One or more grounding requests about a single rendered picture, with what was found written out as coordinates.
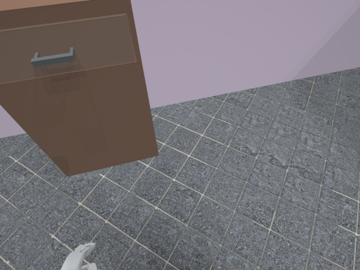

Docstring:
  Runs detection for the cabinet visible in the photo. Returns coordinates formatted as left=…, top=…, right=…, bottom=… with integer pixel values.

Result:
left=0, top=0, right=159, bottom=177

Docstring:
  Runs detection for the handle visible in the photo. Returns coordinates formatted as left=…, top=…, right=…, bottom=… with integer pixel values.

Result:
left=31, top=47, right=75, bottom=67

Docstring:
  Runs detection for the drawer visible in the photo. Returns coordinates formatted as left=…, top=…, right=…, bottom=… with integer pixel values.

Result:
left=0, top=13, right=135, bottom=83

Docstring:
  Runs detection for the robot left hand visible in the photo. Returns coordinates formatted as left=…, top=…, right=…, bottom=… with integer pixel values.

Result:
left=60, top=242, right=100, bottom=270

